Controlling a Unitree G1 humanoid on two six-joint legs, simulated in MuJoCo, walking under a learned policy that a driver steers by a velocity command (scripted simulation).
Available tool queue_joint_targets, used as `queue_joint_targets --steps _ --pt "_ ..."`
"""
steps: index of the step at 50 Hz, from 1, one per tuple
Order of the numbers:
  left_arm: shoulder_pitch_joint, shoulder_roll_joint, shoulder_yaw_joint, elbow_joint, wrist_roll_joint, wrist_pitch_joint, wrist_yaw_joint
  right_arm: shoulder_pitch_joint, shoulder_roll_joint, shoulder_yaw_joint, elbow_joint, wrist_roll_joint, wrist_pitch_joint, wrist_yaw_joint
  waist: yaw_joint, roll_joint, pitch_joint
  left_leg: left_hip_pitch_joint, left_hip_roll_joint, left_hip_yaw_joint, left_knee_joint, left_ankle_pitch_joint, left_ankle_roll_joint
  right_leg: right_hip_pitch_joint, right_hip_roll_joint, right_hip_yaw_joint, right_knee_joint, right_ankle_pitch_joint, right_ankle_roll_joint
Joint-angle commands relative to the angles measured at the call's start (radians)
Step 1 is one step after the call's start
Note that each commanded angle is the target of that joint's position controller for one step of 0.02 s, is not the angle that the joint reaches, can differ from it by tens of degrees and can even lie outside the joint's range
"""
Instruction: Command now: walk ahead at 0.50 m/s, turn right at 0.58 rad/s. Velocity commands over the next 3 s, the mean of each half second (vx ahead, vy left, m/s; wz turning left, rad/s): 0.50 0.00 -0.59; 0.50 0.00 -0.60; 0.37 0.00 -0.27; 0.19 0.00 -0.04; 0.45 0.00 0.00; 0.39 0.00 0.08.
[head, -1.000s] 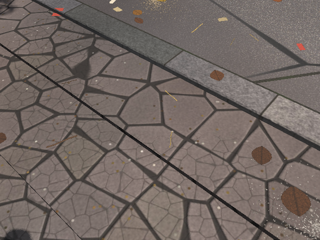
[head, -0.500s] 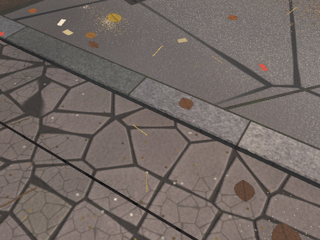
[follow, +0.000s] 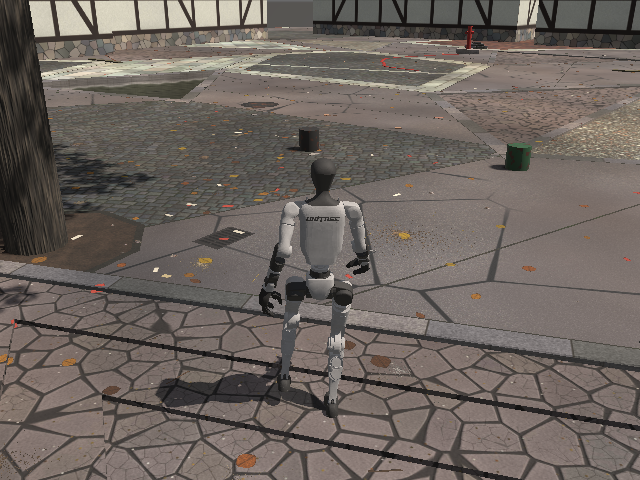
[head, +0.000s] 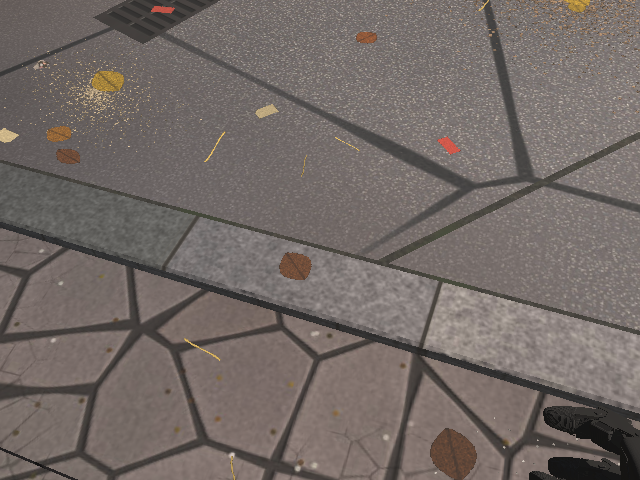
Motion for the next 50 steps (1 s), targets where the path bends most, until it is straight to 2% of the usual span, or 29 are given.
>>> queue_joint_targets --steps 1,3,6,8,9,10,11,12,13,14,15,16,17,18,20,24,29,31,32,33,34,35,36,37,38,40,43,48,50 --pt "-0.039 0.175 0.040 -0.100 -0.003 -0.022 0.034 -0.109 -0.035 -0.005 -0.064 -0.008 0.007 0.001 -0.030 -0.031 0.002 -0.029 -0.040 0.042 -0.267 0.183 -0.032 0.000 -0.204 0.221 -0.188 0.356 -0.151" --pt "-0.003 0.173 0.042 -0.097 0.000 -0.008 0.034 -0.151 -0.013 0.003 -0.083 -0.002 0.011 0.009 0.001 -0.080 -0.006 -0.006 -0.076 0.062 -0.387 0.267 -0.031 0.023 -0.193 0.204 -0.153 0.345 -0.115" --pt "0.043 0.166 0.044 -0.084 -0.007 0.006 0.028 -0.226 -0.030 0.001 -0.135 0.011 0.008 0.016 0.040 -0.130 0.015 0.003 -0.099 0.064 -0.507 0.270 -0.022 0.061 -0.219 0.255 -0.129 0.302 -0.094" --pt "0.027 0.182 0.048 -0.091 -0.010 0.016 0.032 -0.191 -0.068 -0.013 -0.139 0.012 -0.004 0.018 0.012 -0.173 0.005 0.087 -0.110 0.070 -0.534 0.218 -0.005 0.066 -0.249 0.294 -0.112 0.340 -0.086" --pt "0.000 0.189 0.049 -0.104 -0.005 0.017 0.035 -0.125 -0.104 -0.027 -0.126 0.010 -0.013 0.017 -0.028 -0.199 -0.028 0.158 -0.131 0.099 -0.523 0.180 0.017 0.072 -0.254 0.298 -0.070 0.451 -0.083" --pt "-0.051 0.175 0.043 -0.127 -0.001 0.014 0.037 0.030 -0.149 -0.051 -0.088 -0.001 -0.023 0.013 -0.112 -0.227 -0.112 0.343 -0.130 0.095 -0.523 0.184 0.063 0.046 -0.213 0.265 0.057 0.641 -0.056" --pt "-0.102 0.148 0.034 -0.172 0.001 0.012 0.038 0.223 -0.205 -0.073 -0.052 -0.017 -0.027 0.005 -0.196 -0.190 -0.269 0.667 -0.015 -0.027 -0.476 0.181 0.142 -0.130 -0.155 0.216 0.301 0.665 0.006" --pt "-0.047 0.107 0.015 -0.213 -0.014 0.004 0.036 0.428 -0.280 -0.100 -0.023 -0.039 -0.010 0.000 -0.230 0.100 -0.508 1.034 0.234 -0.477 -0.587 -0.178 0.283 -0.431 -0.038 0.134 0.711 0.281 0.081" --pt "-0.005 0.116 0.008 -0.210 -0.024 -0.002 0.023 0.389 -0.204 -0.070 -0.029 -0.038 -0.009 0.000 -0.180 0.288 -0.542 1.073 0.318 -0.755 -0.733 -0.320 0.300 -0.544 -0.037 0.209 0.890 -0.261 0.071" --pt "-0.067 0.176 0.023 -0.205 -0.034 0.002 0.015 0.313 -0.132 -0.052 -0.034 -0.016 0.002 -0.010 -0.179 0.199 -0.356 0.938 0.290 -0.618 -0.747 -0.386 0.264 -0.634 -0.091 0.186 0.978 -0.227 0.071" --pt "-0.133 0.188 0.023 -0.219 -0.022 0.004 0.014 0.266 -0.108 -0.046 -0.034 -0.004 0.015 -0.019 -0.164 0.100 -0.244 0.780 0.261 -0.473 -0.751 -0.285 0.236 -0.625 -0.131 0.134 0.958 -0.167 0.063" --pt "-0.176 0.178 0.026 -0.231 -0.007 0.006 0.013 0.234 -0.092 -0.041 -0.020 -0.010 0.018 -0.021 -0.135 0.048 -0.161 0.626 0.231 -0.368 -0.776 -0.172 0.226 -0.585 -0.168 0.112 0.913 -0.136 0.055" --pt "-0.183 0.168 0.030 -0.236 -0.003 0.015 0.011 0.210 -0.076 -0.036 -0.014 -0.023 0.014 -0.020 -0.102 0.041 -0.123 0.506 0.204 -0.290 -0.801 -0.095 0.212 -0.517 -0.200 0.114 0.875 -0.125 0.045" --pt "-0.157 0.143 0.026 -0.234 -0.013 0.027 0.007 0.190 -0.071 -0.034 -0.006 -0.025 0.012 -0.017 -0.072 0.058 -0.099 0.434 0.199 -0.241 -0.822 -0.073 0.213 -0.475 -0.216 0.111 0.866 -0.136 0.039" --pt "-0.170 0.109 0.013 -0.253 -0.026 0.045 0.005 0.171 -0.086 -0.040 0.005 -0.004 0.004 -0.014 -0.049 0.074 -0.039 0.357 0.206 -0.150 -0.881 -0.050 0.222 -0.484 -0.244 0.099 0.763 -0.143 0.043" --pt "-0.219 0.119 -0.001 -0.266 -0.002 0.048 -0.013 0.152 -0.193 -0.070 -0.001 0.004 0.002 -0.012 -0.044 0.056 -0.050 0.313 0.186 0.043 -0.911 0.060 0.216 -0.356 -0.235 0.032 0.493 0.029 0.052" --pt "-0.323 0.172 0.011 -0.287 -0.005 0.057 -0.030 0.216 -0.238 -0.078 0.013 0.020 0.021 -0.001 -0.083 0.053 -0.019 0.451 0.211 0.137 -0.861 0.013 0.162 -0.339 -0.197 -0.034 0.311 0.065 0.039" --pt "-0.259 0.196 0.030 -0.268 0.003 0.060 -0.030 0.216 -0.244 -0.076 0.014 0.026 0.038 -0.003 -0.037 0.028 -0.040 0.452 0.189 0.196 -0.718 0.111 0.130 -0.200 -0.130 -0.105 0.219 0.058 0.005" --pt "-0.128 0.245 0.062 -0.224 0.001 0.060 -0.025 0.225 -0.211 -0.063 0.012 0.016 0.045 -0.004 0.018 -0.013 -0.102 0.413 0.136 0.253 -0.498 0.265 0.103 -0.028 -0.071 -0.124 0.189 0.050 -0.025" --pt "0.044 0.360 0.104 -0.191 -0.005 0.060 -0.012 0.220 -0.155 -0.041 -0.019 -0.017 0.049 -0.010 0.075 -0.211 -0.134 0.202 0.054 0.305 -0.104 0.121 0.035 0.171 -0.200 0.152 0.077 0.031 -0.106" --pt "0.018 0.454 0.105 -0.228 -0.004 0.044 -0.015 0.241 -0.070 -0.011 -0.091 -0.033 0.027 -0.010 -0.013 -0.428 -0.201 -0.189 -0.114 0.156 0.194 -0.356 -0.005 0.375 -0.372 0.698 -0.103 -0.214 -0.277" --pt "-0.001 0.354 0.075 -0.256 -0.004 0.017 -0.027 0.165 -0.158 -0.024 -0.094 0.011 0.001 -0.002 0.037 -0.259 -0.212 -0.308 -0.083 0.018 0.317 -0.321 0.018 0.375 -0.414 0.777 -0.195 -0.279 -0.281" --pt "-0.028 0.304 0.057 -0.260 0.002 0.001 -0.029 0.150 -0.179 -0.028 -0.099 0.031 -0.017 0.009 0.018 -0.200 -0.163 -0.338 -0.037 0.000 0.302 -0.228 0.052 0.328 -0.404 0.682 -0.167 -0.219 -0.247" --pt "-0.078 0.272 0.047 -0.271 0.004 -0.002 -0.026 0.167 -0.166 -0.023 -0.081 0.015 -0.023 0.008 -0.015 -0.126 -0.144 -0.271 0.002 -0.008 0.226 -0.149 0.056 0.236 -0.366 0.570 -0.137 -0.115 -0.213" --pt "-0.132 0.247 0.037 -0.282 0.007 0.002 -0.021 0.169 -0.169 -0.026 -0.073 -0.008 -0.023 0.005 -0.045 -0.098 -0.118 -0.190 0.026 -0.012 0.137 -0.096 0.049 0.136 -0.331 0.478 -0.136 -0.009 -0.188" --pt "-0.170 0.232 0.027 -0.300 0.016 0.002 -0.006 0.160 -0.163 -0.028 -0.078 -0.017 -0.007 0.010 -0.075 -0.099 -0.106 -0.091 0.021 -0.003 0.038 -0.036 0.029 0.041 -0.293 0.398 -0.163 0.146 -0.181" --pt "-0.133 0.253 0.037 -0.288 0.004 -0.002 0.014 0.094 -0.122 -0.014 -0.101 -0.022 0.010 0.009 -0.068 -0.063 -0.082 -0.075 -0.022 0.020 -0.134 0.072 -0.011 0.019 -0.259 0.307 -0.168 0.298 -0.178" --pt "-0.054 0.252 0.042 -0.252 -0.009 0.018 0.027 -0.061 -0.077 0.013 -0.158 -0.002 0.018 0.024 -0.008 -0.105 -0.013 -0.024 -0.078 0.029 -0.425 0.179 -0.029 -0.003 -0.244 0.298 -0.162 0.191 -0.138" --pt "-0.035 0.256 0.041 -0.241 -0.010 0.026 0.024 -0.070 -0.097 0.007 -0.168 0.002 0.015 0.027 -0.003 -0.122 -0.007 0.074 -0.105 0.054 -0.460 0.176 -0.022 -0.044 -0.247 0.320 -0.156 0.175 -0.124"
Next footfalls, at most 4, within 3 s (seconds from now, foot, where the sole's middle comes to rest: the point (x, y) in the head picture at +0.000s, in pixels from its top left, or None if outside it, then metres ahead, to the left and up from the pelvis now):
0.20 left None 0.38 0.14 -0.75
0.66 right None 0.44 -0.20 -0.75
1.06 left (452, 327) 0.81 -0.18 -0.71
1.44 right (600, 369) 0.72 -0.48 -0.71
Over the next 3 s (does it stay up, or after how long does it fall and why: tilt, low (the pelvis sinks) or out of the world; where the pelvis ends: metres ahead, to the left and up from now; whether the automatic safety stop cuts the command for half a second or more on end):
stays up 1.16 -0.72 0.05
